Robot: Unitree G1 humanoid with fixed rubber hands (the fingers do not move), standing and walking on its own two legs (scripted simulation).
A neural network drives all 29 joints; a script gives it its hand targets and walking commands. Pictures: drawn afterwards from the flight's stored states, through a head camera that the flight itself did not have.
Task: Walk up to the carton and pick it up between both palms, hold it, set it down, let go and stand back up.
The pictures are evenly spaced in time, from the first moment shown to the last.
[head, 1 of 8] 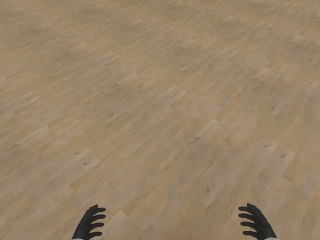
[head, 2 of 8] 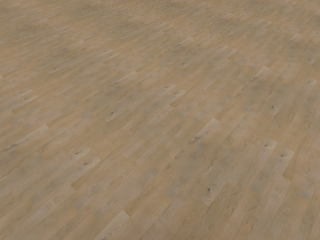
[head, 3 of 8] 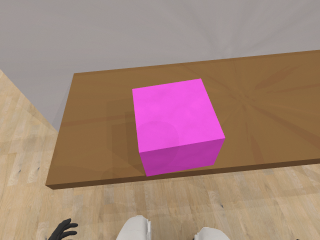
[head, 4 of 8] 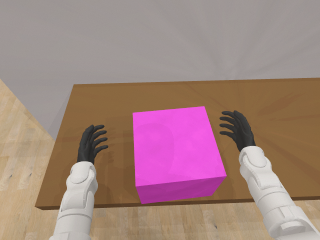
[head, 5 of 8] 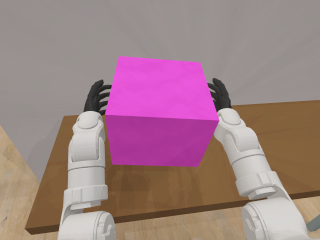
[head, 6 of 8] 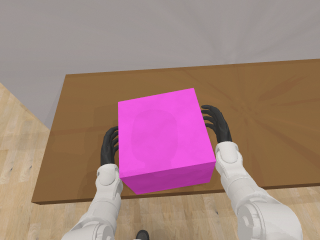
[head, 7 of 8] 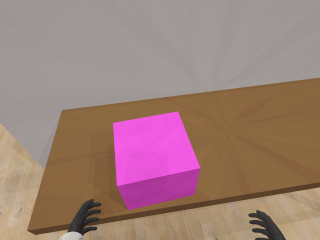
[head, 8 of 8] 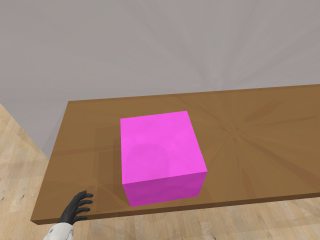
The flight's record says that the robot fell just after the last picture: no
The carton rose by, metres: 0.24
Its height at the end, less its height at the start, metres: +0.00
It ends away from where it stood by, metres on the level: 0.02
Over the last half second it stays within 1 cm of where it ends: yes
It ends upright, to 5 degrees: yes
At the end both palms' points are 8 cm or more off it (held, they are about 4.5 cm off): yes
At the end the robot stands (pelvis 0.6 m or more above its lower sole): yes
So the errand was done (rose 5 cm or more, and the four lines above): yes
